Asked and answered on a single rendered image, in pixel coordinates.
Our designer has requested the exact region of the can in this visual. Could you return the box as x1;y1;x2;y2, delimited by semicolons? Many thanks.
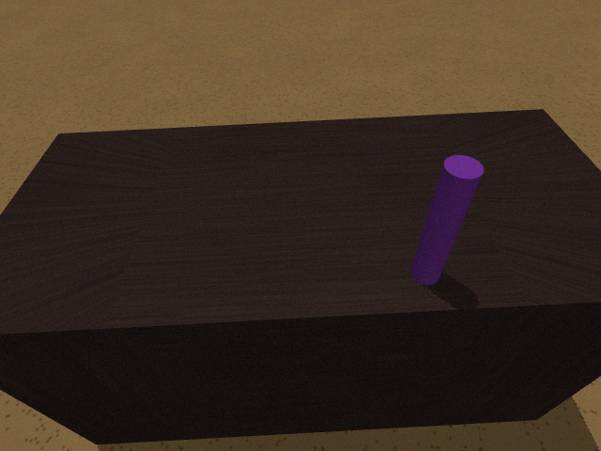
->
410;155;484;285

